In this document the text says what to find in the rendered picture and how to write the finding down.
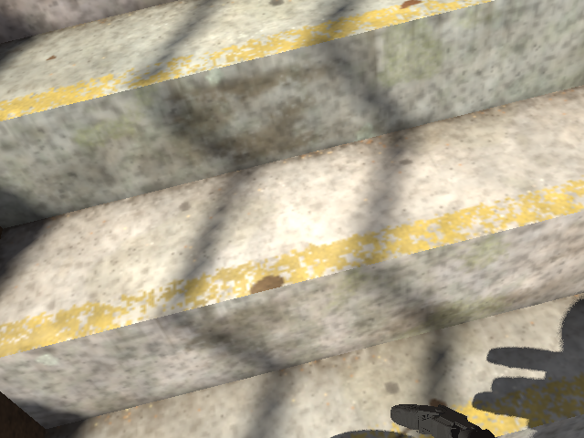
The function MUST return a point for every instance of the robot right hand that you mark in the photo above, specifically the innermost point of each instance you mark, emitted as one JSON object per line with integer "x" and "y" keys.
{"x": 440, "y": 422}

